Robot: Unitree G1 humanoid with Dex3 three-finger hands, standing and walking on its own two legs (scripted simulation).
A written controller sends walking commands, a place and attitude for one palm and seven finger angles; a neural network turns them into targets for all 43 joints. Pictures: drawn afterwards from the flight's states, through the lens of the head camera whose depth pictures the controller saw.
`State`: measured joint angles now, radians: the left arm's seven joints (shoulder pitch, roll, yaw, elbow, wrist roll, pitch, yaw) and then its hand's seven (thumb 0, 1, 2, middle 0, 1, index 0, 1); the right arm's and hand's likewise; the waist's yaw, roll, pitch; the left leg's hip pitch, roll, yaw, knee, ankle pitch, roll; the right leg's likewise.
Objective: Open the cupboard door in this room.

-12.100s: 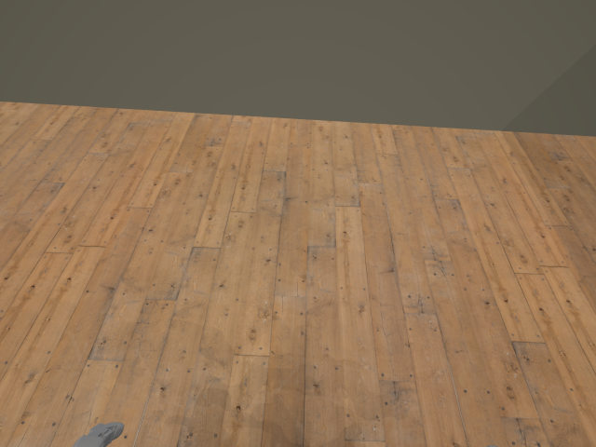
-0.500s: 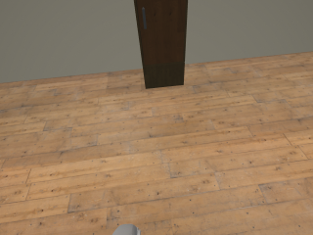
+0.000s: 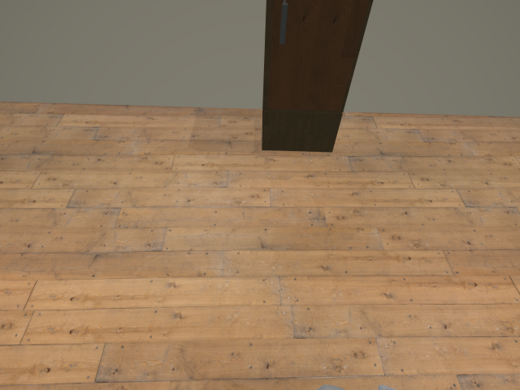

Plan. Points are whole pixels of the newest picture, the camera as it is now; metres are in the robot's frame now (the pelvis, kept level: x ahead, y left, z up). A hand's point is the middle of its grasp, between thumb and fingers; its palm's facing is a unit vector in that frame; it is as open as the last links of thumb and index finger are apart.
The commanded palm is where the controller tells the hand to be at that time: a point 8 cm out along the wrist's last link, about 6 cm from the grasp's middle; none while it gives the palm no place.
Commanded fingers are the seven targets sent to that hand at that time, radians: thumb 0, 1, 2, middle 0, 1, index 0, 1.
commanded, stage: turn or walk to find it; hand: left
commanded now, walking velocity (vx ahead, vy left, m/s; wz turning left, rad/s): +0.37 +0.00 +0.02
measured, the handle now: (283, 22) +1.39 +0.04 -0.04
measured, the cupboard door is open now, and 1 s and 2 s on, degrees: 0 0 0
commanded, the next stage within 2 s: stand and wait in 0.12 s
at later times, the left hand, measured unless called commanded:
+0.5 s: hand (223, 315) +0.27 +0.10 -0.16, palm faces +0.00 -0.98 -0.21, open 7.3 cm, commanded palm none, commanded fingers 0.00 0.90 0.90 -0.20 -0.30 -0.20 -0.30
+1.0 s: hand (202, 387) +0.15 +0.12 -0.17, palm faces +0.09 -0.98 -0.17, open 7.3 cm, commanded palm none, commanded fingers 0.00 0.90 0.90 -0.20 -0.30 -0.20 -0.30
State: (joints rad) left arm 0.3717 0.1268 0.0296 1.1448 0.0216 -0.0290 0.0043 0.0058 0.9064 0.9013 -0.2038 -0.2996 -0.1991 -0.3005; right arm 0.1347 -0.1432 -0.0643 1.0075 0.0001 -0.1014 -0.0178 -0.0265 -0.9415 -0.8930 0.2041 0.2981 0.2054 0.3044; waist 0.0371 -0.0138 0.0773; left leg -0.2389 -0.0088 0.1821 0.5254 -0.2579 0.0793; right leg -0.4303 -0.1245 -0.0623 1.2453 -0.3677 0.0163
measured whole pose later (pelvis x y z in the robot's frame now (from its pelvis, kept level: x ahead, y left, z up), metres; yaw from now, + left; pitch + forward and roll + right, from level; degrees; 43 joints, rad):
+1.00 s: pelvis +0.20 -0.05 +0.01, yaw +1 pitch -2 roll +0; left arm 0.33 0.14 0.00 1.17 0.01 0.01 0.02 0.00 0.91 0.90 -0.20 -0.30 -0.20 -0.30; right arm 0.30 -0.13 -0.01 1.13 -0.01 0.00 -0.03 0.01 -0.92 -0.89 0.20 0.30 0.20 0.30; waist 0.04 -0.01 0.01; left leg -0.10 0.01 0.09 0.40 -0.26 0.01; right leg -0.23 -0.05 -0.14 0.39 -0.12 -0.02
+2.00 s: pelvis +0.23 -0.05 +0.01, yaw +1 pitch -2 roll +0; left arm 0.29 0.13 -0.01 1.16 0.01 -0.02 0.03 0.00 0.91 0.90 -0.20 -0.30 -0.20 -0.30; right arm 0.30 -0.13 -0.01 1.16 -0.01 -0.03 -0.04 0.00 -0.91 -0.89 0.20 0.30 0.20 0.30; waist 0.01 0.01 0.04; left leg -0.04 0.03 0.09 0.38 -0.30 -0.01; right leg -0.20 -0.03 -0.14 0.42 -0.19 -0.02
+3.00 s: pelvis +0.32 -0.14 +0.00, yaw -12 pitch -1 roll +2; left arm 0.28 0.17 0.04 1.02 0.01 -0.04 -0.01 0.00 0.91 0.90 -0.20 -0.30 -0.20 -0.30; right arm 0.18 -0.22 -0.07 1.03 -0.03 0.00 0.01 0.01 -0.91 -0.89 0.20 0.30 0.20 0.30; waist 0.03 0.02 0.12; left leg -0.48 0.11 0.06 1.23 -0.31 -0.04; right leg -0.28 0.03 -0.08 0.57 -0.27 -0.09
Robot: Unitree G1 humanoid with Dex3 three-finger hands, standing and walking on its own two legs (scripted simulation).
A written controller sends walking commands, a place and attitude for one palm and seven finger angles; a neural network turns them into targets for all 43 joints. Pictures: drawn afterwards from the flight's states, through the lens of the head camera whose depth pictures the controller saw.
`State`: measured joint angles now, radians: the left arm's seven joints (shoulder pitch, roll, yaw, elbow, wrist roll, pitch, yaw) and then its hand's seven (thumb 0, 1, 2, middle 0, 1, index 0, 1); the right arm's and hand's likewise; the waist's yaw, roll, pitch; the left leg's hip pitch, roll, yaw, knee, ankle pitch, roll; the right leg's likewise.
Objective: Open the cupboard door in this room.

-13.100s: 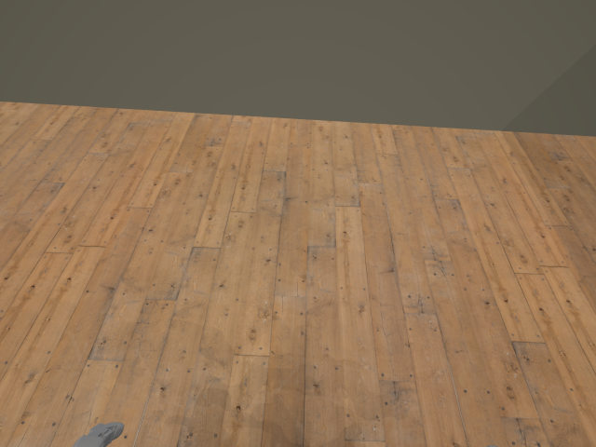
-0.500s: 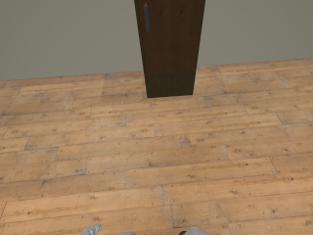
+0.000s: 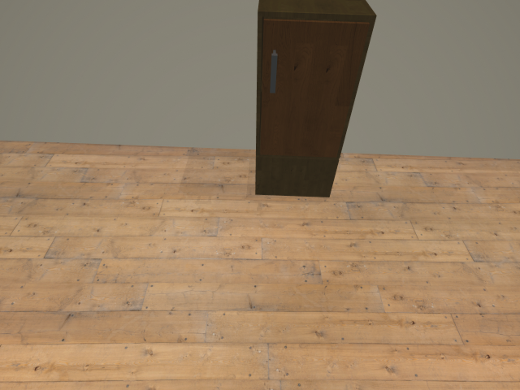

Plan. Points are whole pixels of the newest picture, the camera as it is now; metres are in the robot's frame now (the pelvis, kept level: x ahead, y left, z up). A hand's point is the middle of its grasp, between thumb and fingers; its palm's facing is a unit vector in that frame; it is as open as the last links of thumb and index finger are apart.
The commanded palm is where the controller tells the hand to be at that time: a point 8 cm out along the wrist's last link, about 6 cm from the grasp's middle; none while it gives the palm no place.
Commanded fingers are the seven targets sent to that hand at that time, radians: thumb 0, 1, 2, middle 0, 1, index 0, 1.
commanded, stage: stand and wait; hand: left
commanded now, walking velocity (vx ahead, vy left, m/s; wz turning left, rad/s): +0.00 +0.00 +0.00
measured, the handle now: (273, 71) +1.20 +0.06 -0.05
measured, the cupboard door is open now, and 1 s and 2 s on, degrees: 0 0 0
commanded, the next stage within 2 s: look at it before walking up in 0.68 s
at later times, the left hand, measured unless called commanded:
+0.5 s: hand out of the picture +0.02 +0.16 -0.18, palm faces +0.02 -0.98 -0.18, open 7.3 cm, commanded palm none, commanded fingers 0.00 0.90 0.90 -0.20 -0.30 -0.20 -0.30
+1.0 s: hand out of the picture +0.03 +0.16 -0.18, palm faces +0.03 -0.98 -0.18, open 7.4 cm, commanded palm none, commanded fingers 0.00 0.90 0.90 -0.20 -0.30 -0.20 -0.30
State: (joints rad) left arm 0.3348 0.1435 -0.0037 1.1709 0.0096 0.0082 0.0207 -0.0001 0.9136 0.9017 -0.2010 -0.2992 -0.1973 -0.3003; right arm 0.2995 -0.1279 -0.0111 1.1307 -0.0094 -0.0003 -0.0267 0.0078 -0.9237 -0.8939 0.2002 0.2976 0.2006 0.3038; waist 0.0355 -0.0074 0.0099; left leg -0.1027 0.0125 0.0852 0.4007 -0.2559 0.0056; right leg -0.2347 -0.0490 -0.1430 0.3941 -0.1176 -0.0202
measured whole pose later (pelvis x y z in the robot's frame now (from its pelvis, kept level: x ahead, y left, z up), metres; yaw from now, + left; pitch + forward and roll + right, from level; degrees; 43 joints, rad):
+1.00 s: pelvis +0.04 +0.00 +0.00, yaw -1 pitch -2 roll +0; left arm 0.29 0.13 -0.01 1.16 0.01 -0.02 0.03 0.00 0.91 0.90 -0.20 -0.30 -0.20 -0.30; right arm 0.30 -0.13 -0.01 1.16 -0.01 -0.03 -0.04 0.00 -0.91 -0.89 0.20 0.30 0.20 0.30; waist 0.01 0.01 0.04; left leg -0.04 0.03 0.09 0.38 -0.30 -0.01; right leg -0.20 -0.03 -0.14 0.42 -0.19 -0.02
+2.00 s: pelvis +0.13 -0.09 -0.01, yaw -13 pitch -1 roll +2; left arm 0.28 0.17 0.04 1.02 0.01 -0.04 -0.01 0.00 0.91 0.90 -0.20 -0.30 -0.20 -0.30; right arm 0.18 -0.22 -0.07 1.03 -0.03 0.00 0.01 0.01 -0.91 -0.89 0.20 0.30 0.20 0.30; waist 0.03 0.02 0.12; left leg -0.48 0.11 0.06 1.23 -0.31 -0.04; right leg -0.28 0.03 -0.08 0.57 -0.27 -0.09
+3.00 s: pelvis +0.44 -0.15 -0.01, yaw -12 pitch +0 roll +1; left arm 0.06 0.14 0.01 0.94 0.01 -0.02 0.02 0.00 0.91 0.90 -0.20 -0.30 -0.20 -0.30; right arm 0.33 -0.17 -0.06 1.07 -0.01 0.04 0.00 0.01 -0.91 -0.89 0.20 0.30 0.20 0.30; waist -0.08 0.04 0.07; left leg -0.36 -0.02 0.02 0.92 -0.51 -0.03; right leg -0.26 -0.05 -0.14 0.56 -0.30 -0.04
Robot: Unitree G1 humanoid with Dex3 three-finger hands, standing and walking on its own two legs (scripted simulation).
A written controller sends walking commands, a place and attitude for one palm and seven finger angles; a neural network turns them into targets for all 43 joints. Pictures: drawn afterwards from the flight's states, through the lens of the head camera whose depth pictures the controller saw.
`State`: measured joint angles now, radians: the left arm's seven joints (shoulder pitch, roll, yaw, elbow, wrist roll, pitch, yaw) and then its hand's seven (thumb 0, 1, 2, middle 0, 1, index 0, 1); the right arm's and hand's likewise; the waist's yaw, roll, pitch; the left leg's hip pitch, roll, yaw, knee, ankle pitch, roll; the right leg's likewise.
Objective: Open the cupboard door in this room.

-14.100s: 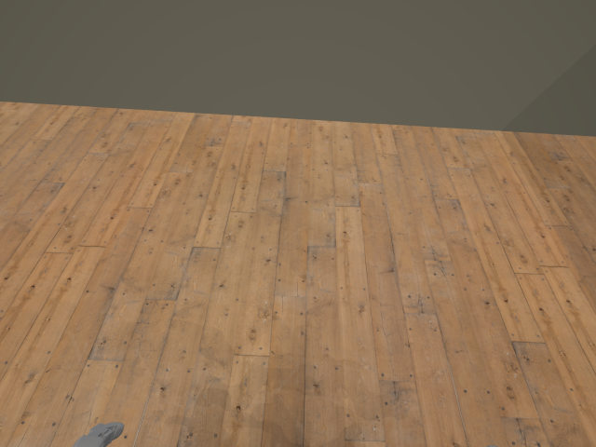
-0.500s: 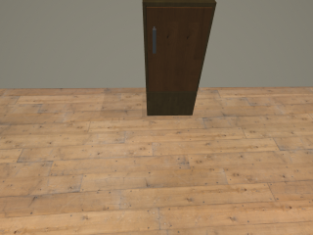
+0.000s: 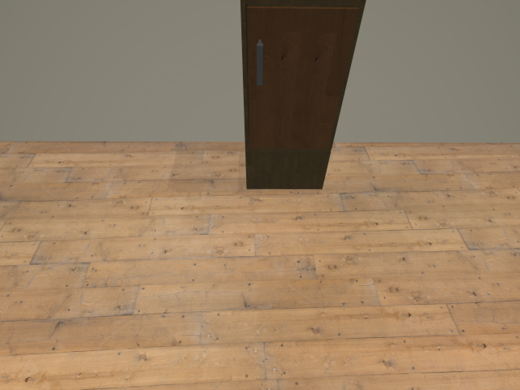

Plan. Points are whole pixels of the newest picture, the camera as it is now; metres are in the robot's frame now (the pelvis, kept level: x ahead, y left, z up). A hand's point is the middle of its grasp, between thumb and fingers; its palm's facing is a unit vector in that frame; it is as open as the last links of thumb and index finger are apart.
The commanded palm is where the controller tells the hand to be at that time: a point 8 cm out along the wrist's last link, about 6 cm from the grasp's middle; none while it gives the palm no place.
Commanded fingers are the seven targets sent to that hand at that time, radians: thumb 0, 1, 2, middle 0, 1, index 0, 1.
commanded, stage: look at it before walking up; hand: left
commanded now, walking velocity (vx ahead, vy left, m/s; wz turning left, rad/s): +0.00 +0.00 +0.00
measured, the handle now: (259, 62) +1.16 +0.08 -0.05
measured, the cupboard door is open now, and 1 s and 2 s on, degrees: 0 0 0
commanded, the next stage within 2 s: walk to a spot facing it in 0.34 s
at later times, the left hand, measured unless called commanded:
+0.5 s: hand out of the picture +0.02 +0.21 -0.17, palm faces +0.02 -0.96 -0.26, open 7.4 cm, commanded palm none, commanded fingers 0.00 0.90 0.90 -0.20 -0.30 -0.20 -0.30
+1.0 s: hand out of the picture +0.14 +0.09 -0.17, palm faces -0.15 -0.96 -0.23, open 7.4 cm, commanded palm none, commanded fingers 0.00 0.90 0.90 -0.20 -0.30 -0.20 -0.30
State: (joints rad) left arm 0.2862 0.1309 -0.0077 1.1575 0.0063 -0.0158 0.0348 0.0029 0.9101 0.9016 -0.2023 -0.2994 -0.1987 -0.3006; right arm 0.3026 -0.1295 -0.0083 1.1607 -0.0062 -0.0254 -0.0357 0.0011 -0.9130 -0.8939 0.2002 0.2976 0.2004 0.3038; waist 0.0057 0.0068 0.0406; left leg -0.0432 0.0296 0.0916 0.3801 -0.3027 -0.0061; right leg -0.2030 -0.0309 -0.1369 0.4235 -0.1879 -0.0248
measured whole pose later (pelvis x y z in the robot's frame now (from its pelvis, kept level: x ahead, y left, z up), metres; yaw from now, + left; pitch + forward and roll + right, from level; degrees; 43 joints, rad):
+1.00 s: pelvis +0.09 -0.09 -0.01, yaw -13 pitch -1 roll +2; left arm 0.28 0.17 0.04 1.02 0.01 -0.04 -0.01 0.00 0.91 0.90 -0.20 -0.30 -0.20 -0.30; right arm 0.18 -0.22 -0.07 1.03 -0.03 0.00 0.01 0.01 -0.91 -0.89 0.20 0.30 0.20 0.30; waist 0.03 0.02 0.12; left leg -0.48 0.11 0.06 1.23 -0.31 -0.04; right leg -0.28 0.03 -0.08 0.57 -0.27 -0.09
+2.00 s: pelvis +0.40 -0.14 -0.01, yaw -12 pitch +0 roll +1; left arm 0.06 0.14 0.01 0.94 0.01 -0.02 0.02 0.00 0.91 0.90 -0.20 -0.30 -0.20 -0.30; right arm 0.33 -0.17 -0.06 1.07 -0.01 0.04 0.00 0.01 -0.91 -0.89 0.20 0.30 0.20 0.30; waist -0.08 0.04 0.07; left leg -0.36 -0.02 0.02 0.92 -0.51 -0.03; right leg -0.26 -0.05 -0.14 0.56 -0.30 -0.04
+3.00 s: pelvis +0.46 -0.12 +0.00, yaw +0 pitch -2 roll +1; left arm 0.13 0.18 0.04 1.03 0.02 0.01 -0.03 0.00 0.91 0.90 -0.20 -0.30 -0.20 -0.30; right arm 0.48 -0.15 -0.05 1.16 -0.03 -0.02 -0.02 0.00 -0.91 -0.89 0.20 0.30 0.20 0.30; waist -0.08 0.01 0.04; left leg -0.03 0.01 0.08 0.34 -0.29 0.00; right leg -0.42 -0.10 -0.07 0.69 -0.28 0.04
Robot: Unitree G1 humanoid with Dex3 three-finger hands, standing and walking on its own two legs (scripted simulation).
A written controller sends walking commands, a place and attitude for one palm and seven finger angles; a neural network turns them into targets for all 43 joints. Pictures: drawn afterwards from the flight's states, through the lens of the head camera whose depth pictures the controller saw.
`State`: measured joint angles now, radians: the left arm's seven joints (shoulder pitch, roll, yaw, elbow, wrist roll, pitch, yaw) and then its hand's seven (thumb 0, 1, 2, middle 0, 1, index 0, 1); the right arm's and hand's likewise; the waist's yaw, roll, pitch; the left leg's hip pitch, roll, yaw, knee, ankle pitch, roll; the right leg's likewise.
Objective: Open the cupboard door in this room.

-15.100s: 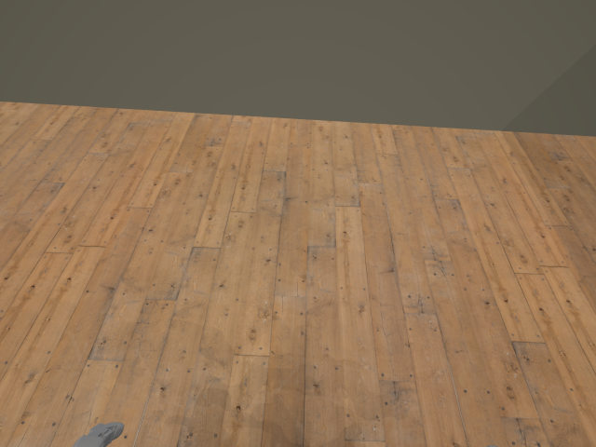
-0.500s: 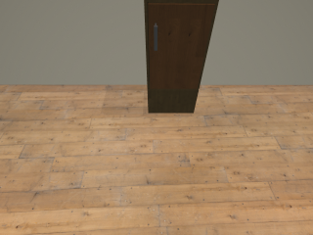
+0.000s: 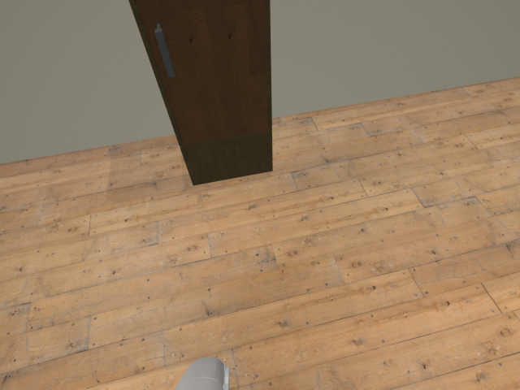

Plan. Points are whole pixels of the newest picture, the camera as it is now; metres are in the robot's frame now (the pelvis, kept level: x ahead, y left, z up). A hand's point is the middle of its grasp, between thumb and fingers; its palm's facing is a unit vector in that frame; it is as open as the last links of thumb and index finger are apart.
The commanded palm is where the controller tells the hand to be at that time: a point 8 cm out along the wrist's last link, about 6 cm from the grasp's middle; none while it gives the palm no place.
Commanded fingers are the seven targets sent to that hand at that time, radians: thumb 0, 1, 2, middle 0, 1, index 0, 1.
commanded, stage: walk to a spot facing it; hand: left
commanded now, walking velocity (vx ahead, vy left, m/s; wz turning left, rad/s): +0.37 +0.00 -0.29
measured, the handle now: (165, 50) +1.01 +0.39 -0.04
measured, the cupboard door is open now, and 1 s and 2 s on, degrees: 0 0 0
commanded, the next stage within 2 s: turn to face it in 0.36 s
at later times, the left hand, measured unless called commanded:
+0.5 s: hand (153, 347) +0.20 +0.24 -0.18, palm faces -0.10 -0.98 -0.17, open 7.4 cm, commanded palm none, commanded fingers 0.00 0.90 0.90 -0.20 -0.30 -0.20 -0.30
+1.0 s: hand (206, 218) +0.47 +0.18 -0.14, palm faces -0.06 -0.97 -0.22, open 7.4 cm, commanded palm none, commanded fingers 0.00 0.90 0.90 -0.20 -0.30 -0.20 -0.30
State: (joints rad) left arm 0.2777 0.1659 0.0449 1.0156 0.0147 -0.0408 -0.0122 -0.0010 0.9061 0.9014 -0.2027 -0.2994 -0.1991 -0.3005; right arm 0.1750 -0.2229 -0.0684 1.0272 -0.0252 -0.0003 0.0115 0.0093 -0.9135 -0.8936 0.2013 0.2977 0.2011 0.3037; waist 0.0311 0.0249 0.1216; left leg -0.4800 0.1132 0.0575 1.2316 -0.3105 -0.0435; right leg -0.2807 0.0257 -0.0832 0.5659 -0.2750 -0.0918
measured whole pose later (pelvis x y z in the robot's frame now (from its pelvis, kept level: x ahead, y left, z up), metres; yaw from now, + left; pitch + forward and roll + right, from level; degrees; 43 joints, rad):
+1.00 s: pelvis +0.32 +0.02 +0.00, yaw +1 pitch +0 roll +1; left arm 0.06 0.14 0.01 0.94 0.01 -0.02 0.02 0.00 0.91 0.90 -0.20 -0.30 -0.20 -0.30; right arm 0.33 -0.17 -0.06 1.07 -0.01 0.04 0.00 0.01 -0.91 -0.89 0.20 0.30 0.20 0.30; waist -0.08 0.04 0.07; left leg -0.36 -0.02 0.02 0.92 -0.51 -0.03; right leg -0.26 -0.05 -0.14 0.56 -0.30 -0.04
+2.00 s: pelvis +0.37 +0.05 +0.01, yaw +13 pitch -2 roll +1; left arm 0.13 0.18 0.04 1.03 0.02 0.01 -0.03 0.00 0.91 0.90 -0.20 -0.30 -0.20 -0.30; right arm 0.48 -0.15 -0.05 1.16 -0.03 -0.02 -0.02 0.00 -0.91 -0.89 0.20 0.30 0.20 0.30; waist -0.08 0.01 0.04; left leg -0.03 0.01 0.08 0.34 -0.29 0.00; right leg -0.42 -0.10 -0.07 0.69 -0.28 0.04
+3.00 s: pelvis +0.53 -0.01 -0.01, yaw +16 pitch -2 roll +2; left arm 0.18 0.25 0.06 0.98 0.02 0.02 0.03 0.00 0.91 0.90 -0.20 -0.30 -0.19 -0.30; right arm 0.12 -0.20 -0.08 1.03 -0.02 0.04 -0.02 -0.01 -0.92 -0.89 0.20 0.30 0.20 0.30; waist 0.01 0.00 0.08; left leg -0.33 0.09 0.10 0.59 -0.22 -0.04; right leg -0.29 -0.06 -0.04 0.65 -0.33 0.02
